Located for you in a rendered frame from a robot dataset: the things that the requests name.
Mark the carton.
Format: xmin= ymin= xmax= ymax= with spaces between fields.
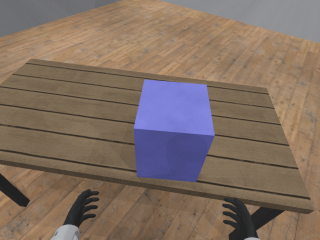
xmin=133 ymin=79 xmax=215 ymax=182

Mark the table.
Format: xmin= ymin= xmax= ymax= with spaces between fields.
xmin=0 ymin=58 xmax=315 ymax=240

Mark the robot right hand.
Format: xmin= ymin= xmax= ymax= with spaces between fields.
xmin=222 ymin=197 xmax=259 ymax=240

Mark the robot left forearm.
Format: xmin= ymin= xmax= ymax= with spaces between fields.
xmin=51 ymin=224 xmax=80 ymax=240

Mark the robot left hand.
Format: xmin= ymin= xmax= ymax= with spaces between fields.
xmin=63 ymin=189 xmax=100 ymax=228

